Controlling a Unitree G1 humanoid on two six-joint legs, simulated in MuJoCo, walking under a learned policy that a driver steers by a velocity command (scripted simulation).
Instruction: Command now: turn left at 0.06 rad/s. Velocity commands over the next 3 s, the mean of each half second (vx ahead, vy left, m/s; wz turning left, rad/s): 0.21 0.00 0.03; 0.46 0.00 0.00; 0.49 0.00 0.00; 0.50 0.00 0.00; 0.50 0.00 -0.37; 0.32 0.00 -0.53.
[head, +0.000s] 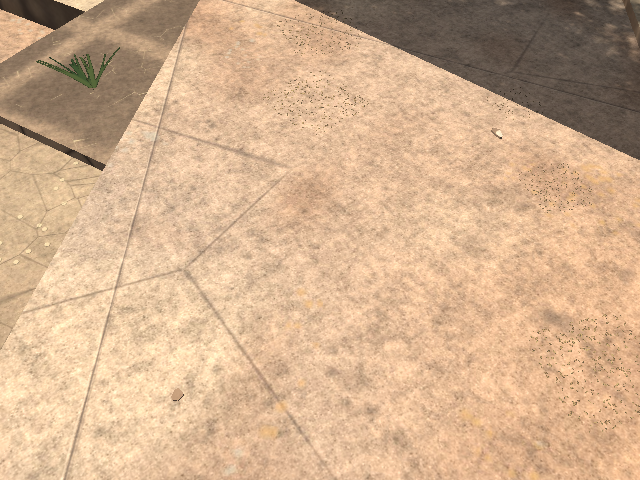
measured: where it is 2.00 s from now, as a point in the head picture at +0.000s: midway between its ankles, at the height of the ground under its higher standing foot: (351, 317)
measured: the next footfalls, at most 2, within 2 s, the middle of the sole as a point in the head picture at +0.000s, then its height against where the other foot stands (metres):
left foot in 0.84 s outside the picture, level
right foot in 1.36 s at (401, 375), level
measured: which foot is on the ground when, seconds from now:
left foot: down 0.00-0.36, up 0.38-0.82, down 0.84-1.00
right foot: down 0.00-0.84, up 0.86-1.00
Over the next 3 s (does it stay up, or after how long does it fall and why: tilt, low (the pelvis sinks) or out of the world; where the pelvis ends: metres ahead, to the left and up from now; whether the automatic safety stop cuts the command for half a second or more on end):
stays up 1.46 -0.12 -0.01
